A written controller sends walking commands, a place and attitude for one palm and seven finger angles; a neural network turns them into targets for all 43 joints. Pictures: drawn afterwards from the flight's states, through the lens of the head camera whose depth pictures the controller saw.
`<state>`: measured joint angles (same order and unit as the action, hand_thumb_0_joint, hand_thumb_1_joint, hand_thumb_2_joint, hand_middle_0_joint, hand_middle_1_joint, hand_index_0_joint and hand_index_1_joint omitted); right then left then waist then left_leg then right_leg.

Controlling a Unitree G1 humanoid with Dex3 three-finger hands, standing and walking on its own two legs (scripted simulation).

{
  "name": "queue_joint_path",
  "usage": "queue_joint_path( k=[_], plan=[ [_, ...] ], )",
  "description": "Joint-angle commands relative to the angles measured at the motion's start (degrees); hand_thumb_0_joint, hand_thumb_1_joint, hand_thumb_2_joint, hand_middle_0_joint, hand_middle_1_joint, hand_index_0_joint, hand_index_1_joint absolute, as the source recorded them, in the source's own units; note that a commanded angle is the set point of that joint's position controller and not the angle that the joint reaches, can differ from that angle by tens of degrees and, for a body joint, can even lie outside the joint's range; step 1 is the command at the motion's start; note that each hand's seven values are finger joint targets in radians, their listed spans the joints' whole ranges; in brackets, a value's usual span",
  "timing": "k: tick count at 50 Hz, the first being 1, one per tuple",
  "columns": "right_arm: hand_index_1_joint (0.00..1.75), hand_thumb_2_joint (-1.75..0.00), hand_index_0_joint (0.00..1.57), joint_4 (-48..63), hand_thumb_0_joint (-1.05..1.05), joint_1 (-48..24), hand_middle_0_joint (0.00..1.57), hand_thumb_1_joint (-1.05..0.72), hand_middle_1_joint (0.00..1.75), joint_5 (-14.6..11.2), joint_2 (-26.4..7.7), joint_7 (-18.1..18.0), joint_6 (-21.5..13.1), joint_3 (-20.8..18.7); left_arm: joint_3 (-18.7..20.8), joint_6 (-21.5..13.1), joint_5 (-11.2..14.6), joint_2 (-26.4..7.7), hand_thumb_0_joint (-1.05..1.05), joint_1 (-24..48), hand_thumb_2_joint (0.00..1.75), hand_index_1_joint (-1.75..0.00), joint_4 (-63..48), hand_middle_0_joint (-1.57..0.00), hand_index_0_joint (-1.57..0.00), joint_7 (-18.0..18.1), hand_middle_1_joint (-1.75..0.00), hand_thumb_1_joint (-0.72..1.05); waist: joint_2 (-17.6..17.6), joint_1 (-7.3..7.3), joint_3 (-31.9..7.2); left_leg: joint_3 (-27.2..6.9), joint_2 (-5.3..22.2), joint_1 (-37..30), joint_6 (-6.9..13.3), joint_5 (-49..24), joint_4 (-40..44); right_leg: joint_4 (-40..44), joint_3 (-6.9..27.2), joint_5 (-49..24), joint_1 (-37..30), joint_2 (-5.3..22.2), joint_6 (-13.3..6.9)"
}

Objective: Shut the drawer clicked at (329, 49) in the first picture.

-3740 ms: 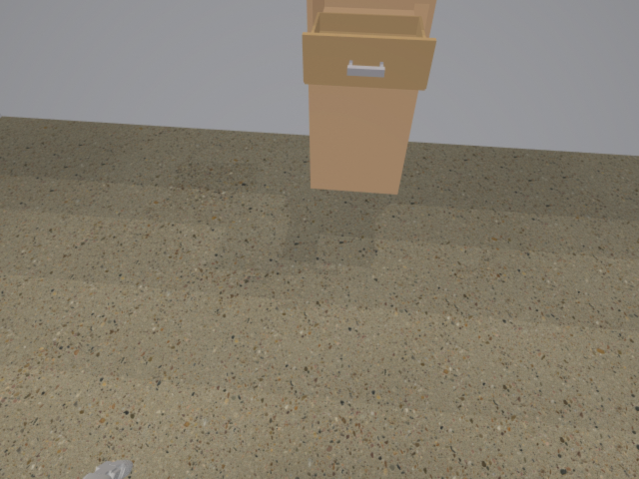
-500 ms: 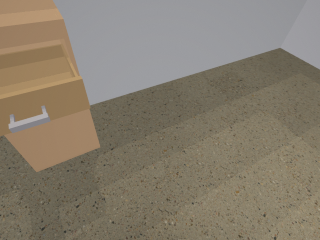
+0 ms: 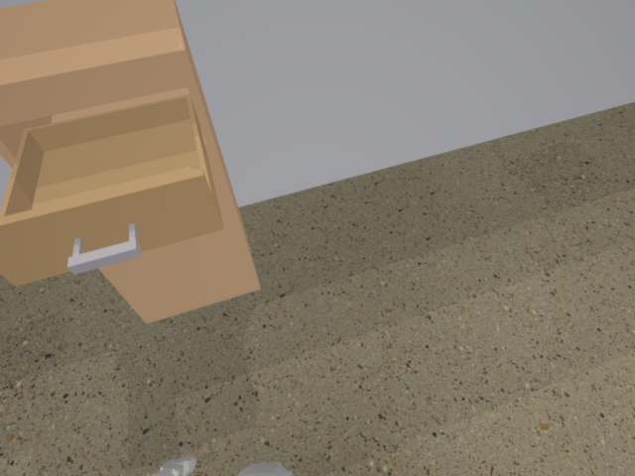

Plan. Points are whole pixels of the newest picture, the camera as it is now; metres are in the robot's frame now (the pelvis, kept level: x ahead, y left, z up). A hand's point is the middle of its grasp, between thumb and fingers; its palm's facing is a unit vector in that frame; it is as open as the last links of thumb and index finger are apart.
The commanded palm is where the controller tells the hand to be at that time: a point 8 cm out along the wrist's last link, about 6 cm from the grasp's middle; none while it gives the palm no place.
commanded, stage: turn to face it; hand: left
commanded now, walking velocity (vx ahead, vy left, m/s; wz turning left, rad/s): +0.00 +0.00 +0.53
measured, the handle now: (105, 246) +0.46 +0.37 -0.01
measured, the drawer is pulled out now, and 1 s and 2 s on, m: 0.30 0.30 0.30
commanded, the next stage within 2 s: take the last steps up to it in 0.46 s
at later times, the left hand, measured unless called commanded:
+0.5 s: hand out of the picture -0.03 +0.26 -0.17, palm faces +0.28 -0.93 -0.26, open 7.4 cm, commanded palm none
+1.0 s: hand out of the picture -0.04 +0.17 -0.16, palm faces +0.37 -0.92 -0.15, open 7.4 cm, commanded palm none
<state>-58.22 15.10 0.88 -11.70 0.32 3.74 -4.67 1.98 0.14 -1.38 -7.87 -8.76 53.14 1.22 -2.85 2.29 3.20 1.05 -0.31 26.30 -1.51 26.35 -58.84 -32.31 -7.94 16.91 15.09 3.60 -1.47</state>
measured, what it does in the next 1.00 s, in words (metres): steps on the spot, turning left: left foot, then right foot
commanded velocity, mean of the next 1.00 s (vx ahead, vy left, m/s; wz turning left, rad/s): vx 0.14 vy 0.00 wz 0.20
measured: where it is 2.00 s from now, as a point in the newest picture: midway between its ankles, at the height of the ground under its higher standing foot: (291, 468)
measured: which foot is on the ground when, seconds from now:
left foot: up 0.00-0.30, down 0.32-0.72, up 0.74-1.00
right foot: down 0.00-0.32, up 0.34-0.70, down 0.72-1.00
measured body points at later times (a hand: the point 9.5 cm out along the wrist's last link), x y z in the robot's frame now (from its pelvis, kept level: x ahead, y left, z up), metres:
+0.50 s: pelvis +0.00 +0.04 +0.00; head +0.03 +0.07 +0.45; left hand -0.05 +0.30 -0.15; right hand +0.19 -0.17 -0.12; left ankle -0.01 +0.13 -0.73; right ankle +0.01 -0.11 -0.67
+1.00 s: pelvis +0.06 +0.04 +0.01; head +0.07 +0.04 +0.46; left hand -0.06 +0.21 -0.14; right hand +0.15 -0.19 -0.15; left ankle +0.06 +0.18 -0.68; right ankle +0.04 -0.10 -0.73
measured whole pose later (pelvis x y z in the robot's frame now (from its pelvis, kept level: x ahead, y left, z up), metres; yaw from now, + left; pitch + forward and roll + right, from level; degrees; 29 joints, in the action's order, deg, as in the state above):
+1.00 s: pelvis +0.06 +0.04 +0.01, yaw +19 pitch -1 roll +0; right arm -61.2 16.1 1.1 -11.7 1.4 1.7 -3.6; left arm 0.4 -2.9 -2.0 -6.2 -23.7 62.2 0.3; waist -0.8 -0.6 1.4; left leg 3.7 4.8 27.5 -0.5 15.8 -50.4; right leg -20.2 -6.9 16.5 2.8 3.0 0.7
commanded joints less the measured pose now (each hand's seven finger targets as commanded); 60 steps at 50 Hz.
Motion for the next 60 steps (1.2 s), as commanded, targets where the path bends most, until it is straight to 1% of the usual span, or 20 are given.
queue_joint_path(
  k=[1,11,14,15,16,17,23,29,34,35,36,37,38,42,51,54,55,56,57,60],
  plan=[
    [0.30,-0.90,0.20,5.5,0.00,-1.9,0.20,-0.90,0.30,0.5,-3.8,0.6,-1.0,-0.8,2.6,-1.0,0.0,-10.1,0.00,-2.5,0.90,-0.30,-3.8,-0.20,-0.20,1.3,-0.30,0.90,12.4,-1.67,-2.3,-0.1,3.8,7.0,-2.1,-3.1,-10.1,13.5,7.2,-21.9,-5.9,16.1,-4.9],
    [0.30,-0.90,0.20,10.1,0.00,-10.7,0.20,-0.90,0.30,-0.1,-4.4,1.0,-1.3,0.9,3.5,-0.1,-0.6,-15.7,0.00,-8.4,0.90,-0.30,-2.0,-0.20,-0.20,0.6,-0.30,0.90,15.2,-5.12,-4.4,5.7,2.2,-2.8,-0.9,-1.4,15.0,8.2,2.1,-31.8,-10.0,17.5,-5.2],
    [0.30,-0.90,0.20,9.2,0.00,-5.8,0.20,-0.90,0.30,0.1,-6.8,0.8,-2.1,0.6,3.8,0.2,0.1,-16.2,0.00,-7.0,0.90,-0.30,-1.8,-0.20,-0.20,0.3,-0.30,0.90,11.9,-1.87,-7.1,7.0,2.1,-15.6,0.3,-13.5,31.5,-0.5,-2.0,-29.1,-6.4,15.4,-0.8],
    [0.30,-0.90,0.20,8.8,0.00,-3.0,0.20,-0.90,0.30,0.5,-11.4,0.6,-2.8,-0.4,3.5,0.4,0.5,-14.6,0.00,-7.6,0.90,-0.30,-2.6,-0.20,-0.20,0.0,-0.30,0.90,1.5,-0.13,-10.5,-0.8,9.3,-27.1,3.4,-27.1,35.6,-10.6,-3.9,-19.5,2.7,12.2,2.6],
    [0.30,-0.90,0.20,8.8,0.00,0.1,0.20,-0.90,0.30,0.6,-17.6,0.3,-3.0,-1.7,2.2,0.6,0.8,-10.7,0.00,-6.4,0.90,-0.30,-5.0,-0.20,-0.20,-0.4,-0.30,0.90,-15.1,1.60,-10.7,-19.5,24.6,-32.5,12.3,-51.6,37.4,-23.4,-3.8,17.7,16.9,4.4,6.6],
    [0.30,-0.90,0.20,7.4,0.00,1.8,0.20,-0.90,0.30,0.2,-18.0,-0.3,-2.6,-1.5,1.8,1.4,0.2,-11.6,0.00,-3.3,0.90,-0.30,-5.5,-0.20,-0.20,0.2,-0.30,0.90,-10.0,2.42,-10.0,-18.0,26.4,-27.6,15.6,-52.9,37.4,-29.2,3.3,22.5,16.1,3.9,5.7],
    [0.30,-0.90,0.20,9.2,0.00,-8.5,0.20,-0.90,0.30,0.1,-11.6,-1.1,-3.2,0.4,2.1,2.0,0.5,-11.0,0.00,-6.5,0.90,-0.30,-1.1,-0.20,-0.20,-0.4,-0.30,0.90,-4.9,-2.48,-4.4,-6.8,14.8,-18.4,11.0,-40.1,39.2,-28.4,5.6,8.3,12.5,2.3,6.0],
    [0.30,-0.90,0.20,7.2,0.00,-5.2,0.20,-0.90,0.30,0.5,-10.9,-1.1,-3.0,0.0,1.4,1.7,0.6,-8.8,0.00,-4.5,0.90,-0.30,-1.6,-0.20,-0.20,-0.1,-0.30,0.90,-5.3,-1.10,-5.6,-10.2,14.8,-19.9,12.0,-33.8,39.7,-16.5,5.4,9.4,8.2,0.5,5.5],
    [0.30,-0.90,0.20,5.3,0.00,-5.3,0.20,-0.90,0.30,0.3,-8.6,-0.9,-3.3,0.3,0.8,-0.3,-0.1,-7.4,0.00,-11.6,0.90,-0.30,1.8,-0.20,-0.20,-0.7,-0.30,0.90,-2.0,-4.29,-4.2,-11.5,11.3,-8.9,8.8,-3.1,37.7,5.0,3.1,1.3,-8.0,-1.9,4.0],
    [0.30,-0.90,0.20,4.9,0.00,-4.8,0.20,-0.90,0.30,-0.1,-6.0,-0.7,-3.5,0.6,1.2,-1.0,-0.6,-9.4,0.00,-14.1,0.90,-0.30,2.9,-0.20,-0.20,-0.5,-0.30,0.90,5.0,-5.49,-2.7,-7.7,6.7,-1.5,5.9,1.9,29.9,12.1,8.4,4.3,-14.6,2.1,2.9],
    [0.30,-0.90,0.20,6.2,0.00,-4.6,0.20,-0.90,0.30,-0.5,-2.0,-0.4,-3.9,1.7,2.1,-1.6,-1.1,-14.1,0.00,-16.8,0.90,-0.30,3.4,-0.20,-0.20,-0.2,-0.30,0.90,20.0,-6.45,-1.1,0.8,-0.8,9.0,2.3,5.2,15.8,21.0,26.5,15.1,-17.7,15.2,-2.3],
    [0.30,-0.90,0.20,7.8,0.00,-8.3,0.20,-0.90,0.30,0.3,-4.8,0.1,-3.6,1.0,2.3,-1.6,-0.3,-15.9,0.00,-18.5,0.90,-0.30,2.7,-0.20,-0.20,0.0,-0.30,0.90,18.4,-8.27,1.7,-1.6,0.8,11.2,2.4,6.7,6.9,26.6,34.1,24.0,-10.6,21.4,-6.7],
    [0.30,-0.90,0.20,7.7,0.00,-9.4,0.20,-0.90,0.30,0.5,-5.4,0.4,-3.2,0.6,2.6,-1.9,-0.2,-15.1,0.00,-17.5,0.90,-0.30,3.2,-0.20,-0.20,0.3,-0.30,0.90,19.1,-7.41,4.2,-2.7,2.1,12.0,2.6,3.4,1.1,28.7,35.9,28.1,-6.9,21.0,-7.3],
    [0.30,-0.90,0.20,2.9,0.00,-2.6,0.20,-0.90,0.30,0.8,-2.9,1.2,-3.6,0.5,1.1,-3.4,0.0,-8.8,0.00,-12.0,0.90,-0.30,3.0,-0.20,-0.20,0.1,-0.30,0.90,10.7,-2.52,4.5,-0.5,4.7,8.4,1.3,-10.8,-1.8,23.7,14.4,5.0,-5.3,12.5,-4.0],
    [0.30,-0.90,0.20,3.4,0.00,-7.7,0.20,-0.90,0.30,0.1,0.2,1.5,-5.3,1.5,1.4,-3.8,-0.4,-9.5,0.00,-18.9,0.90,-0.30,9.0,-0.20,-0.20,0.0,-0.30,0.90,12.1,-5.16,3.3,5.8,4.1,0.1,1.6,-9.2,19.0,19.8,9.4,-8.3,-8.5,12.6,-5.8],
    [0.30,-0.90,0.20,0.1,0.00,1.2,0.20,-0.90,0.30,0.4,-1.1,0.7,-6.4,1.2,1.7,-3.1,0.1,-8.8,0.00,-16.8,0.90,-0.30,9.6,-0.20,-0.20,0.0,-0.30,0.90,8.1,-0.71,0.6,8.2,1.8,-17.4,2.2,-14.1,30.2,10.9,6.2,-7.4,-1.8,9.1,-3.6],
    [0.30,-0.90,0.20,-2.3,0.00,8.6,0.20,-0.90,0.30,0.5,-4.3,0.0,-6.9,0.5,1.3,-2.9,0.3,-7.1,0.00,-16.7,0.90,-0.30,9.4,-0.20,-0.20,-0.3,-0.30,0.90,1.5,2.24,-3.4,3.9,5.2,-27.8,3.2,-12.8,33.3,-0.6,3.5,-8.1,2.3,6.3,-2.0],
    [0.30,-0.90,0.20,-3.7,0.00,15.4,0.20,-0.90,0.30,1.2,-10.5,-0.7,-7.3,-0.9,0.9,-2.8,0.8,-3.7,0.00,-18.1,0.90,-0.30,8.4,-0.20,-0.20,-0.7,-0.30,0.90,-12.1,3.77,-8.6,-15.3,20.0,-36.4,8.1,-12.1,38.4,-16.5,-1.3,6.5,12.6,0.1,0.9],
    [0.30,-0.90,0.20,-4.3,0.00,18.4,0.20,-0.90,0.30,0.9,-12.8,-1.1,-6.6,-1.1,0.8,-3.0,0.3,-4.1,0.00,-15.0,0.90,-0.30,6.3,-0.20,-0.20,-0.5,-0.30,0.90,-13.6,4.51,-8.1,-24.6,26.0,-35.1,12.2,-8.7,44.7,-27.4,2.0,17.9,18.2,-2.3,0.6],
    [0.30,-0.90,0.20,-2.5,0.00,9.2,0.20,-0.90,0.30,0.7,-5.9,-1.8,-7.0,0.5,1.3,-2.5,0.0,-4.3,0.00,-8.5,0.90,-0.30,6.6,-0.20,-0.20,-1.1,-0.30,0.90,-4.0,1.61,1.9,-16.6,22.5,-20.5,11.6,-9.0,47.9,-37.6,7.1,6.6,21.3,3.5,0.4]
  ],
)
